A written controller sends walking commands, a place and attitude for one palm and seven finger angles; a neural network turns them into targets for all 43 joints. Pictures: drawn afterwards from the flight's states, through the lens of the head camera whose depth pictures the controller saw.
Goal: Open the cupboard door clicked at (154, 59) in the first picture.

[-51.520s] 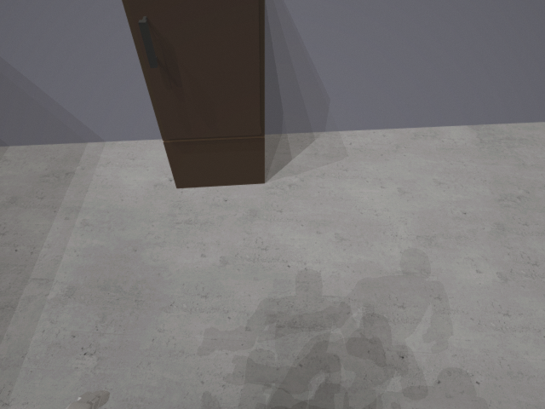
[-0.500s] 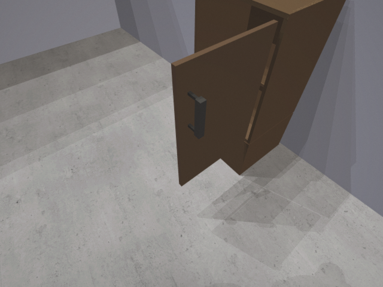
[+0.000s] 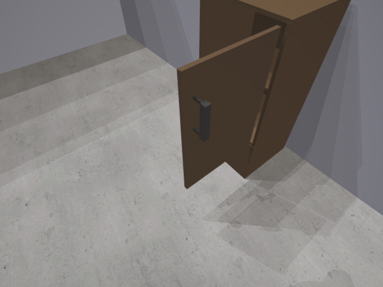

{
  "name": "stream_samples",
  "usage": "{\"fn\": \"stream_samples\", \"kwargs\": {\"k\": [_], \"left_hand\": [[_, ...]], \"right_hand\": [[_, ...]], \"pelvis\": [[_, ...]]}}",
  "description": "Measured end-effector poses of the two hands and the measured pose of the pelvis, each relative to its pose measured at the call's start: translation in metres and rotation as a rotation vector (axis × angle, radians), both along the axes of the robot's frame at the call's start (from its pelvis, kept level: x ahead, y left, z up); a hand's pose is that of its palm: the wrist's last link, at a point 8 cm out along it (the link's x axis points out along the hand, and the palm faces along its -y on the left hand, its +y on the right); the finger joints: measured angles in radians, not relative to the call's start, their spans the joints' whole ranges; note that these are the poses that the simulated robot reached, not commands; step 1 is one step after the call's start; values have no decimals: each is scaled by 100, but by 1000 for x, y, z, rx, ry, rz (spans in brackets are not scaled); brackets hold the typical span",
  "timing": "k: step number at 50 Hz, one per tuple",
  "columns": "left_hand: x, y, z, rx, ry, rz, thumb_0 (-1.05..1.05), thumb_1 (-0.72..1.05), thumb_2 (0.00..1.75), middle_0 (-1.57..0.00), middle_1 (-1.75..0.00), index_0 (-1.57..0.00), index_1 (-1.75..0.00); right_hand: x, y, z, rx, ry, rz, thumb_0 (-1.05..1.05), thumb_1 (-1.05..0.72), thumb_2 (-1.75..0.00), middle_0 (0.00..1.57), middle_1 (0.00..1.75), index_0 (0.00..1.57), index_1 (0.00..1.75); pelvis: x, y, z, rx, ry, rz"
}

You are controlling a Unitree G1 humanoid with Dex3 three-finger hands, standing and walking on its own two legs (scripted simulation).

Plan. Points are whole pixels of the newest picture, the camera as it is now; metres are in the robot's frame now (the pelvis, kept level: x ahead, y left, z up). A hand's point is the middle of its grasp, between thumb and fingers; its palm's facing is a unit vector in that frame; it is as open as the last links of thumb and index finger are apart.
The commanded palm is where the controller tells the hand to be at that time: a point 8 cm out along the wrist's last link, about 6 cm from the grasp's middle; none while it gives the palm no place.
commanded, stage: let the arm hang, fingers relaxed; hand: left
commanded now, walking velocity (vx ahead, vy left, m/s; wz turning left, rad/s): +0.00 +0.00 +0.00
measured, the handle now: (200, 118) +0.59 +0.01 -0.02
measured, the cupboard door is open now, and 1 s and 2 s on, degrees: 91 91 91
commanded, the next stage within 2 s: look to check the result in 0.30 s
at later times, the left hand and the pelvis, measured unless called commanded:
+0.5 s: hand out of the picture +0.00 +0.17 -0.17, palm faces +0.02 -0.98 -0.19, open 7.4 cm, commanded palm none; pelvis +0.01 +0.00 +0.00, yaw +0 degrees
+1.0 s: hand out of the picture +0.02 +0.16 -0.17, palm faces +0.02 -0.98 -0.20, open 7.4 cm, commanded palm none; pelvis +0.02 -0.01 +0.00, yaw +0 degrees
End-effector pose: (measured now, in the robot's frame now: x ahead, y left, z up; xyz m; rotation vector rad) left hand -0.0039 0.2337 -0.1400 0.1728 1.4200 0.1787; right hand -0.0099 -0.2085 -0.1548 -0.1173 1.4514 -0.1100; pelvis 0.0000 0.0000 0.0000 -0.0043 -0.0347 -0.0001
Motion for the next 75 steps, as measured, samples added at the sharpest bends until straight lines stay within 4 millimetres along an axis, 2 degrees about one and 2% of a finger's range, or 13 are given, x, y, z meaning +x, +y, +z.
{"fn": "stream_samples", "kwargs": {"k": [5, 8, 13, 25, 32, 55, 75], "left_hand": [[22, -10, -2, -26, -59, -16, 0, 91, 90, -20, -30, -19, -30], [26, -10, -3, -23, -64, -20, 1, 93, 90, -20, -30, -20, -30], [24, -11, -3, -26, -55, -18, 1, 93, 90, -20, -30, -20, -30], [3, -15, -3, -31, 11, 5, 0, 91, 90, -20, -30, -20, -30], [-1, -19, -3, -35, 30, 9, 0, 91, 90, -20, -30, -20, -30], [29, -21, 0, -19, -28, -11, 0, 91, 90, -20, -30, -20, -30], [37, -23, 1, -12, -22, -12, 0, 91, 90, -20, -30, -20, -30]], "right_hand": [[2, 0, 0, -4, -13, -11, 2, -92, -90, 20, 30, 20, 30], [2, -1, 2, -8, -20, -19, 2, -92, -90, 20, 30, 20, 30], [3, -3, 3, -12, -19, -22, 1, -91, -90, 20, 30, 19, 30], [10, -7, 3, -16, -10, -15, 1, -91, -90, 20, 30, 19, 30], [16, -12, 4, -24, -15, -10, 1, -91, -90, 20, 30, 19, 30], [29, -24, 5, -29, -28, -4, 1, -91, -90, 20, 30, 19, 30], [45, -34, 6, -41, -38, 1, 1, -90, -90, 20, 30, 19, 30]], "pelvis": [[2, 1, 0, 3, -1, -3], [3, 0, 0, 3, -1, -6], [5, 0, 0, 4, 0, -7], [9, -3, 1, 3, 1, -8], [11, -5, 1, 4, 3, -9], [19, -13, 2, 6, 4, -7], [29, -18, 3, 8, 10, -9]]}}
